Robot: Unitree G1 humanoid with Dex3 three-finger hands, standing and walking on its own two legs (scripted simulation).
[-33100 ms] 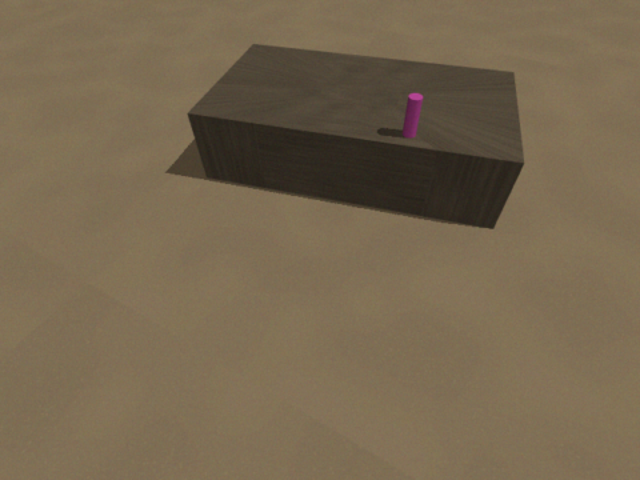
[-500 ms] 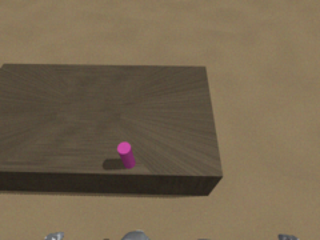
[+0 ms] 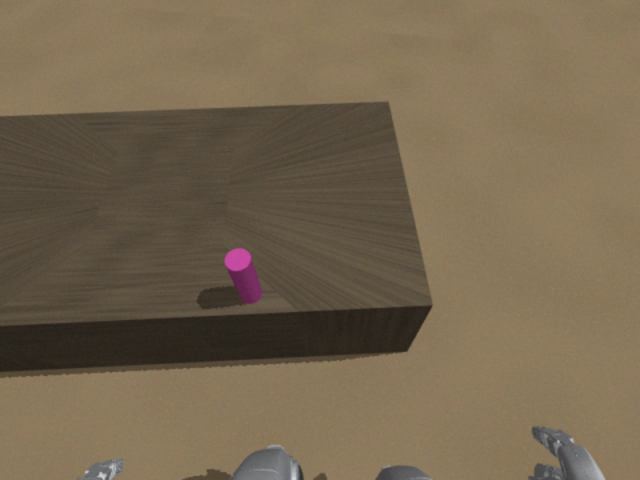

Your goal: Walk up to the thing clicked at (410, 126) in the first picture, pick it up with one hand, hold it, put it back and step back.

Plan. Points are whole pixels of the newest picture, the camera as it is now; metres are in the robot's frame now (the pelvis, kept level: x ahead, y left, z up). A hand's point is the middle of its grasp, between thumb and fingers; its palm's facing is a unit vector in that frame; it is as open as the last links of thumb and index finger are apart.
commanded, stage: step back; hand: left
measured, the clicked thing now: (244, 277) +0.53 +0.20 -0.31
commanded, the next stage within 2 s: none
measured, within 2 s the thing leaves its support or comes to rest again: neither
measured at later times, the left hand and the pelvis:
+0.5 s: hand out of the picture -0.02 +0.29 -0.15, palm faces +0.10 -0.93 -0.36, open 7.4 cm; pelvis -0.13 +0.01 +0.00, yaw +6 degrees
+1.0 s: hand out of the picture -0.25 +0.25 -0.12, palm faces +0.02 -0.91 -0.42, open 7.4 cm; pelvis -0.29 -0.03 +0.01, yaw +0 degrees
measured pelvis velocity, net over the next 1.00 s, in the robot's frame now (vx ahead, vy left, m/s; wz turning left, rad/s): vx -0.29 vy -0.03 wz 0.00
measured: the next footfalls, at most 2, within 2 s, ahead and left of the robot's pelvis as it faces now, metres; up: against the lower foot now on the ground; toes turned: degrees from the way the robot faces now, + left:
left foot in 0.40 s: -0.08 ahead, +0.12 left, +0.00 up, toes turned +4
right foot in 0.84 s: -0.24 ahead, -0.14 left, +0.00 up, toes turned +2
